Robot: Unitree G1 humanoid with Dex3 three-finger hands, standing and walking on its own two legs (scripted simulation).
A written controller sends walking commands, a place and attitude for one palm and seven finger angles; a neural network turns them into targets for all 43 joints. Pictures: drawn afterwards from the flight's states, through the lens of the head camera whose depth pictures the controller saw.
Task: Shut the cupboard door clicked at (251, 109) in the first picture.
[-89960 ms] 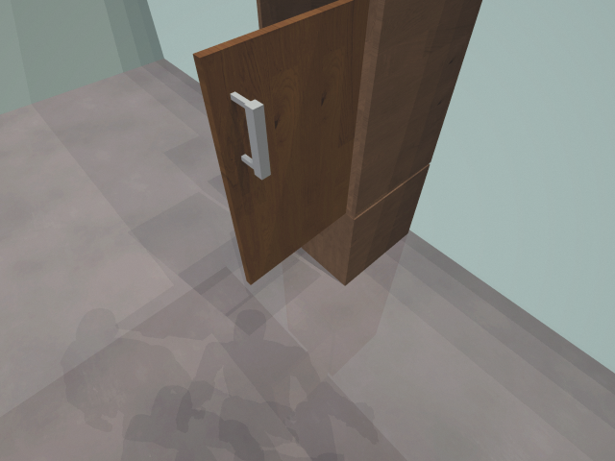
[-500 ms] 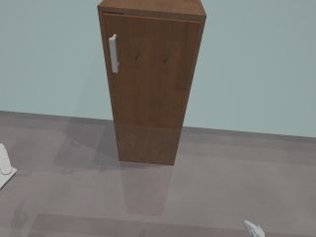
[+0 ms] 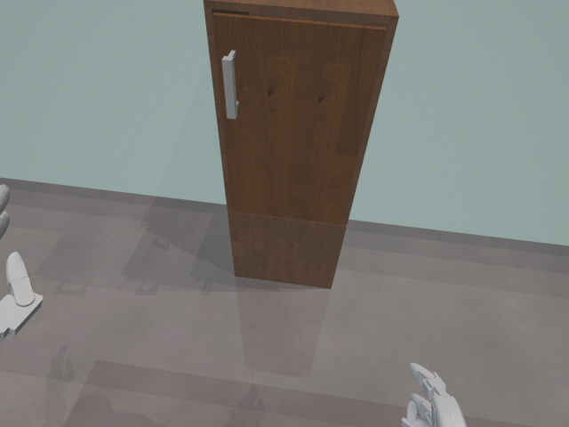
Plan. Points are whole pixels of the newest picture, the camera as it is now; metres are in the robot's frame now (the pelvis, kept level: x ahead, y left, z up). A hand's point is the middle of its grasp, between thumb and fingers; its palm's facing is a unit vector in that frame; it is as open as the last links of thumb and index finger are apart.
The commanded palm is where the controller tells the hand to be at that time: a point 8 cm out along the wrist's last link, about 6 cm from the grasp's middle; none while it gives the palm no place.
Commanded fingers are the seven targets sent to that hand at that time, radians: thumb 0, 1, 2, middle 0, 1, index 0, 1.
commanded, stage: let the arm hang, fingers relaxed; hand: left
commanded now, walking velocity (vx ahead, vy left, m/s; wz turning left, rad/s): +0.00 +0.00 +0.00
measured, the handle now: (232, 85) +0.80 +0.17 +0.11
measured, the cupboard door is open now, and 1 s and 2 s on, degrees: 0 0 0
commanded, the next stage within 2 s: look to check the result in 1.18 s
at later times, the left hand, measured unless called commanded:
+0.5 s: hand out of the picture +0.00 +0.18 -0.19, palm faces -0.01 -0.99 -0.11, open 7.3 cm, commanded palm none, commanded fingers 0.00 0.90 0.90 -0.20 -0.30 -0.20 -0.30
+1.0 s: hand out of the picture +0.09 +0.22 -0.16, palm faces +0.00 -0.95 -0.31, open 7.4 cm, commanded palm none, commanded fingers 0.00 0.90 0.90 -0.20 -0.30 -0.20 -0.30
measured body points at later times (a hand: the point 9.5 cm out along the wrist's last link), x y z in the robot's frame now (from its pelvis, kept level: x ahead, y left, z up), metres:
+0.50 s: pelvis +0.02 +0.01 +0.00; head +0.05 +0.04 +0.44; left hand +0.00 +0.23 -0.18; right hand +0.04 -0.27 -0.13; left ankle +0.10 +0.11 -0.74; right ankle +0.01 -0.12 -0.74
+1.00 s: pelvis +0.04 -0.01 +0.00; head +0.04 -0.02 +0.45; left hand +0.09 +0.27 -0.13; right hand +0.11 -0.27 -0.15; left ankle +0.10 +0.11 -0.74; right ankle +0.01 -0.12 -0.74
